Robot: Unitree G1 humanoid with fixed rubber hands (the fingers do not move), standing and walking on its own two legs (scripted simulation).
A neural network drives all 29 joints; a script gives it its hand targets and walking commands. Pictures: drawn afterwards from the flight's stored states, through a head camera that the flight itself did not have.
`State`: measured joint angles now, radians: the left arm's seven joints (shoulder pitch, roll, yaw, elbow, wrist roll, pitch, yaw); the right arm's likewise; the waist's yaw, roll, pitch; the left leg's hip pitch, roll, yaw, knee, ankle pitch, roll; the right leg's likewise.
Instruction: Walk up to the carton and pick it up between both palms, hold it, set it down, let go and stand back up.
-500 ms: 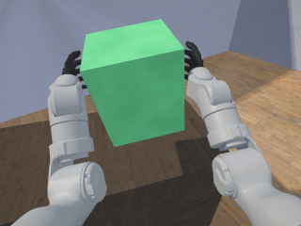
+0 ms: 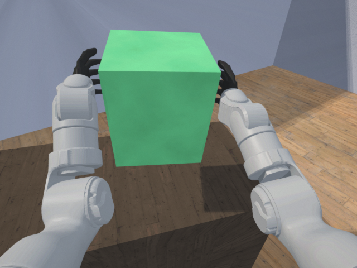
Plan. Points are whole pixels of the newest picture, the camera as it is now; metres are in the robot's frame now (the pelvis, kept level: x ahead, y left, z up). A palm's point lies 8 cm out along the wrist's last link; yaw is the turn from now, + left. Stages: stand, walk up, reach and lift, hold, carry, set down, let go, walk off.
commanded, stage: hold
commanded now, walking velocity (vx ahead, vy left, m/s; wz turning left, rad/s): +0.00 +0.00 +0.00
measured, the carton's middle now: (158, 99) +0.43 +0.03 +0.23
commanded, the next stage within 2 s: none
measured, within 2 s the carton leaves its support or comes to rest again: neither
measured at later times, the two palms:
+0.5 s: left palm (89, 108) +0.34 +0.16 +0.26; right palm (236, 104) +0.34 -0.13 +0.26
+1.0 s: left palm (81, 83) +0.35 +0.17 +0.31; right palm (236, 85) +0.35 -0.13 +0.30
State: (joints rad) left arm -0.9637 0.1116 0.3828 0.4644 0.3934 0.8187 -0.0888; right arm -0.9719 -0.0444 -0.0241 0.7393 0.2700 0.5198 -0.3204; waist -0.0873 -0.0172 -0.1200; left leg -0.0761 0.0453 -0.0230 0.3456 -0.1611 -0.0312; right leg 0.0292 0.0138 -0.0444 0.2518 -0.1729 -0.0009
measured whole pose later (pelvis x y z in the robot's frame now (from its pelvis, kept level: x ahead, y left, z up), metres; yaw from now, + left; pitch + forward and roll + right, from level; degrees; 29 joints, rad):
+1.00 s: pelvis -0.02 -0.01 +0.00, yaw +0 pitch -7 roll -1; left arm -1.04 0.13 0.45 0.58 0.42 0.81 -0.12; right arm -1.08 -0.03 -0.13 0.85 0.17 0.52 -0.29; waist -0.08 -0.03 -0.14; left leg -0.09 0.05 -0.04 0.33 -0.13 -0.04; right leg -0.01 0.02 -0.06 0.29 -0.17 -0.02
